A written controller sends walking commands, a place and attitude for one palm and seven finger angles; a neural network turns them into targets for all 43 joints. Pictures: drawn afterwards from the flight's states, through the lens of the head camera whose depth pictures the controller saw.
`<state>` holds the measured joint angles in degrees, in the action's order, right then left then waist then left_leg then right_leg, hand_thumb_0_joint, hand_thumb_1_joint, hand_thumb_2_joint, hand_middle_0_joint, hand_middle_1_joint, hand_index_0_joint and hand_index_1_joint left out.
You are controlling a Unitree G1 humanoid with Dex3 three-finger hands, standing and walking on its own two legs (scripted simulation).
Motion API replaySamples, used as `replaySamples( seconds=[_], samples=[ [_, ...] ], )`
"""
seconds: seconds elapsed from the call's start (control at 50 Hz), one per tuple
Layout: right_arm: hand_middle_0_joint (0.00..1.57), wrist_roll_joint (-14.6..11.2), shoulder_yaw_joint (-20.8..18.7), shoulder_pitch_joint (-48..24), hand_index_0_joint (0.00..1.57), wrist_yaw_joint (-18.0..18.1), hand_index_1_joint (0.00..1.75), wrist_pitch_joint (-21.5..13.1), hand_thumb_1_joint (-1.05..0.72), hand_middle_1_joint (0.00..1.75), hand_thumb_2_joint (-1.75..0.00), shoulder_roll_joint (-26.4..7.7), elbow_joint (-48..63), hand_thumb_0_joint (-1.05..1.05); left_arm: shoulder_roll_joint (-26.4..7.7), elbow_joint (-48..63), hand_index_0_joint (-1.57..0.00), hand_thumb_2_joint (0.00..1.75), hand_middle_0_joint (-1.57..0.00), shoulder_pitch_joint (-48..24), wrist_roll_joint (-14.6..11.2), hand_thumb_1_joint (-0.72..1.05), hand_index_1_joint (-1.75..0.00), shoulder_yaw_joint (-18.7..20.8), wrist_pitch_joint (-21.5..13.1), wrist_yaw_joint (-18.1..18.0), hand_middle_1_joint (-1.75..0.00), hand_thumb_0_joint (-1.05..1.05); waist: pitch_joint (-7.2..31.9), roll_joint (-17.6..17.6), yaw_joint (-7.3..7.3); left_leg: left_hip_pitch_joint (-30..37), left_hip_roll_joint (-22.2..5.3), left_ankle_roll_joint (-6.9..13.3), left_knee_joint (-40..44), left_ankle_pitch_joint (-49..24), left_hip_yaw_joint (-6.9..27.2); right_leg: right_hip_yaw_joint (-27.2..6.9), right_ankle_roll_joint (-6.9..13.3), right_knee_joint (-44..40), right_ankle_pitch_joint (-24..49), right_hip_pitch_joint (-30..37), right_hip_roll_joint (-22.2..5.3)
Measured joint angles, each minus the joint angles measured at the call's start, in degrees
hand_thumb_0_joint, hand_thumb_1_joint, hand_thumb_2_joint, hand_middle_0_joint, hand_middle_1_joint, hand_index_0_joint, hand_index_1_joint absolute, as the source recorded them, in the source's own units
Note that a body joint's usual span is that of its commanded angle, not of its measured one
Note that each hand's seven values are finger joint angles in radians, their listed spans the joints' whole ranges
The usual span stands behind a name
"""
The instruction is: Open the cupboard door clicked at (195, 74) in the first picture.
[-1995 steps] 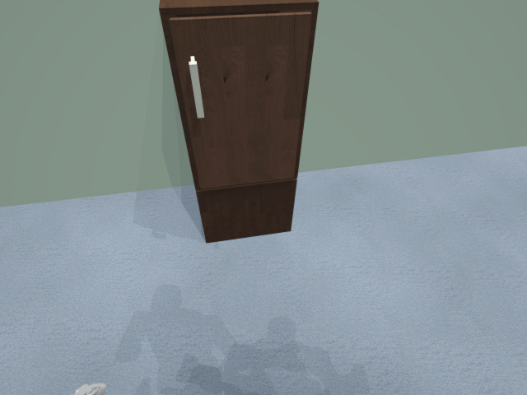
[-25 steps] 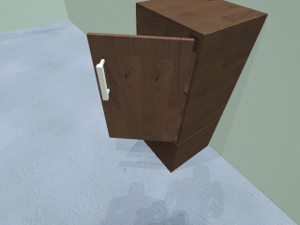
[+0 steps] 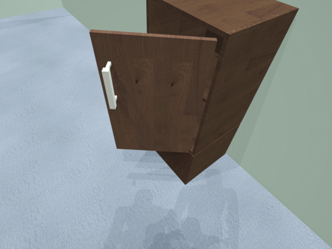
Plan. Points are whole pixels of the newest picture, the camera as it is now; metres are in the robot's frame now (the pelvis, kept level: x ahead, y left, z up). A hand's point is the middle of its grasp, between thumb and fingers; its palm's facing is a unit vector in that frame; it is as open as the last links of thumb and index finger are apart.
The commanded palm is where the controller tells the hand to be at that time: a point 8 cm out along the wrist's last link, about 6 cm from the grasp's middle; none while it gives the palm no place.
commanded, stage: look again from close up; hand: left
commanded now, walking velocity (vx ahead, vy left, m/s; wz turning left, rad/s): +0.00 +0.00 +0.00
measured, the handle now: (111, 86) +0.59 +0.23 +0.03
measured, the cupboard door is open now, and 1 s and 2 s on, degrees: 50 50 50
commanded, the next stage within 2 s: raise the hand with hooked fingers in 0.34 s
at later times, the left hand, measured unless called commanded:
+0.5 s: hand out of the picture +0.06 +0.19 -0.16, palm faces +0.12 -0.97 -0.20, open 7.4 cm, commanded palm +0.12 +0.23 -0.07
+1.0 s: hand (74, 240) +0.15 +0.21 -0.03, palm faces +0.20 -0.98 -0.08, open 9.4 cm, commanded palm +0.15 +0.26 -0.03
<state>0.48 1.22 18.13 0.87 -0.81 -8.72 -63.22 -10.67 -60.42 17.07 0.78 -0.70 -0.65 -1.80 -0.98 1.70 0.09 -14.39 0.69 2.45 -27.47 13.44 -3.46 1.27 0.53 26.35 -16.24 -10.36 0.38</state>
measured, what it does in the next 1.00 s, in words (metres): lowers itself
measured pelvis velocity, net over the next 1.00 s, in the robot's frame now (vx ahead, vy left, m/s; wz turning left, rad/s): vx -0.02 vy -0.04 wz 0.07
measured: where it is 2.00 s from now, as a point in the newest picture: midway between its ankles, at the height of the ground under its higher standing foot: outside the picture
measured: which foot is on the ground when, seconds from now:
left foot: down 0.00-1.00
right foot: down 0.00-1.00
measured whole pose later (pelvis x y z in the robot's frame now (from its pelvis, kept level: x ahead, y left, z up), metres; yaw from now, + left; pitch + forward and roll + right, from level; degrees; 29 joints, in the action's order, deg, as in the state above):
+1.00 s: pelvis -0.02 -0.04 -0.08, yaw +4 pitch +12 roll -2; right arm -1.3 -2.4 9.8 3.6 -14.3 -16.4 -31.7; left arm -14.2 -4.7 24.7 -19.3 16.5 -32.0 20.1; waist 7.4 0.5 -3.0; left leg -49.7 -1.3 -0.8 -65.3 27.7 3.1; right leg 8.8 5.3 62.9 -31.1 -44.3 2.6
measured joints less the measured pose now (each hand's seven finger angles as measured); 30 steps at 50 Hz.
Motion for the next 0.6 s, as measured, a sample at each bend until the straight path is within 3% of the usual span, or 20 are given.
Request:
replaySamples(
  seconds=[0.46,0.48,0.5,0.54,0.6],
  samples=[
    [0.20,-0.22,-0.33,-5.46,0.20,0.39,0.30,-0.53,-0.91,0.30,-0.90,-1.07,0.26,0.01,0.51,-2.19,-0.20,0.90,-0.20,-0.71,0.49,0.91,-0.30,-0.17,-0.19,-0.76,-0.30,0.00,0.30,-0.40,-0.73,2.57,0.98,0.82,1.05,1.27,-0.88,-0.89,-1.11,-0.99,-1.13,2.39,-0.99],
    [0.20,-0.99,-0.41,-4.24,0.20,0.40,0.30,-0.85,-0.91,0.30,-0.90,-1.23,3.25,0.01,0.66,7.39,-0.20,0.90,-0.20,2.19,-1.90,0.91,-0.30,0.76,3.83,-0.82,-0.30,0.00,-0.01,-0.52,-0.34,2.00,1.07,0.75,0.42,1.47,-0.57,-0.54,-1.09,-0.47,-1.29,2.00,-1.08],
    [0.20,-1.62,-0.24,-2.59,0.21,1.03,0.30,-3.29,-0.91,0.30,-0.90,-1.32,6.23,0.01,0.64,19.24,-0.20,0.90,-0.20,5.65,-3.55,0.91,-0.30,1.51,5.46,-1.39,-0.30,0.01,-0.29,-0.25,-0.69,2.05,1.47,0.64,0.66,1.32,-0.67,-0.45,-0.49,1.43,-1.69,0.95,-1.50],
    [0.20,-2.30,-0.39,-0.48,0.21,2.07,0.30,-8.99,-0.91,0.30,-0.90,-1.54,9.62,0.01,0.18,36.46,-0.20,0.90,-0.20,9.41,-5.44,0.90,-0.31,1.45,2.69,-3.94,-0.31,0.01,0.81,0.00,-0.99,1.66,2.54,0.49,1.51,0.60,-0.82,-0.17,0.42,6.34,-2.68,-2.24,-2.45],
    [0.20,-2.50,-1.03,-0.16,0.21,2.05,0.30,-12.42,-0.91,0.30,-0.90,-2.51,14.95,0.01,0.46,50.20,-0.20,0.88,-0.20,7.00,-8.47,0.87,-0.33,2.64,-1.78,-4.07,-0.33,0.01,2.63,-0.93,0.67,-1.64,3.93,0.72,-1.63,1.04,0.38,0.82,0.52,8.29,-4.37,-5.13,-3.03]
  ],
)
